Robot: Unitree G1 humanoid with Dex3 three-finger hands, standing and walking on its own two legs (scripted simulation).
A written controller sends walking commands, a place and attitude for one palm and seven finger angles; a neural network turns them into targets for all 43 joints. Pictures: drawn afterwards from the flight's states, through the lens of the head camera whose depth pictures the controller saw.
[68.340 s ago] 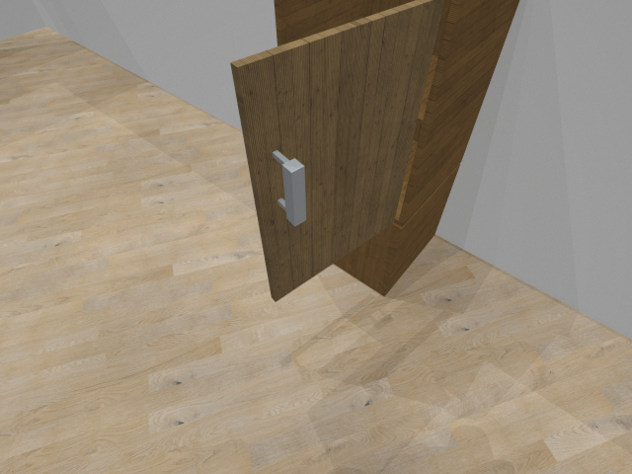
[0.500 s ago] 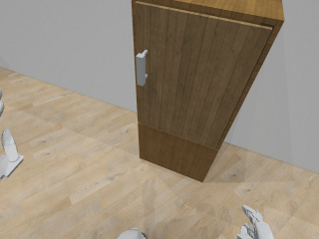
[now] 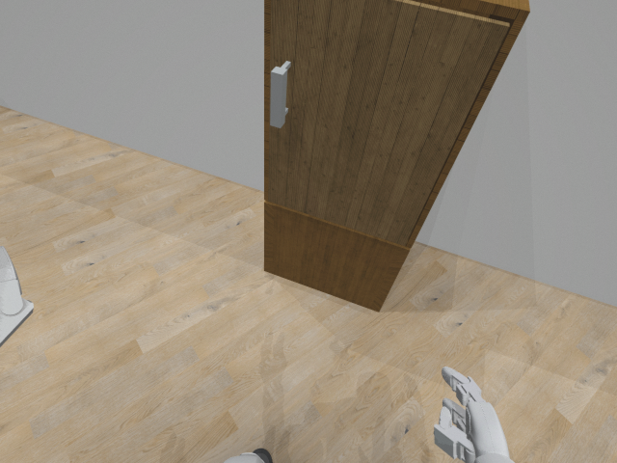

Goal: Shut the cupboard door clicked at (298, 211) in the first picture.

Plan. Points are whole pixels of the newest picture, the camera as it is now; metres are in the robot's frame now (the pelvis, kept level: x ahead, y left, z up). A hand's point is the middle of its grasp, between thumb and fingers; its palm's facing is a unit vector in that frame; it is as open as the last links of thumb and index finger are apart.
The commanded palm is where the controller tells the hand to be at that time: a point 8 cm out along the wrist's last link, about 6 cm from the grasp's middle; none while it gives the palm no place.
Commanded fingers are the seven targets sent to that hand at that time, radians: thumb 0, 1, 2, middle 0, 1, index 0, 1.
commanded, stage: stop stepping back and stand still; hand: left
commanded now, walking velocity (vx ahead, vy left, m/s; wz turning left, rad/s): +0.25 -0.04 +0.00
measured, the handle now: (282, 94) +0.81 +0.12 +0.04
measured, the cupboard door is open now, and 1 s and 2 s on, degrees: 0 0 0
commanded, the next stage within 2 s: let the arm hang, fingers relaxed in 1.24 s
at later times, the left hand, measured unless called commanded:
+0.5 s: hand out of the picture +0.14 +0.27 +0.18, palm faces +0.37 -0.82 -0.44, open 7.4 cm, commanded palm +0.08 +0.32 +0.18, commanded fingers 0.00 0.90 0.90 -0.20 -0.30 -0.20 -0.30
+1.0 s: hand out of the picture +0.16 +0.32 +0.17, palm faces +0.41 -0.79 -0.45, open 7.4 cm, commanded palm +0.10 +0.35 +0.18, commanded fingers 0.00 0.90 0.90 -0.20 -0.30 -0.20 -0.30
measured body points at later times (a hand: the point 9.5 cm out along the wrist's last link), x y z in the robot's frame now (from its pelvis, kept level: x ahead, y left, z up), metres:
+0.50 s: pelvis -0.07 +0.02 +0.00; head -0.09 +0.04 +0.45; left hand +0.11 +0.31 +0.20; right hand +0.04 -0.22 -0.08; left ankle +0.02 +0.09 -0.73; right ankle -0.09 -0.07 -0.73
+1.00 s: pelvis -0.04 +0.05 +0.00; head -0.03 +0.07 +0.45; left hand +0.14 +0.36 +0.19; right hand +0.12 -0.16 -0.08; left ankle +0.00 +0.14 -0.73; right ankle -0.09 -0.07 -0.73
